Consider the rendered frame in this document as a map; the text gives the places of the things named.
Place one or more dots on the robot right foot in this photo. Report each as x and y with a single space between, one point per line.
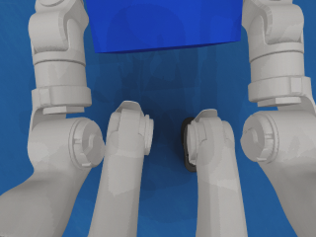
184 136

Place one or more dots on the carton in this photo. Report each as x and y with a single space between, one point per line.
132 26

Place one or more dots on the robot left upper arm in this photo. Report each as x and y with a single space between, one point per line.
63 152

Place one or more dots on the robot left shin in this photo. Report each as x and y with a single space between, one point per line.
115 116

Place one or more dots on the left robot forearm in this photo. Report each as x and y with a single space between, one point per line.
56 31

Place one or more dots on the robot right upper arm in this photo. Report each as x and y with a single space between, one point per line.
284 145

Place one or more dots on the right robot forearm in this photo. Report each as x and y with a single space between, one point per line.
276 55

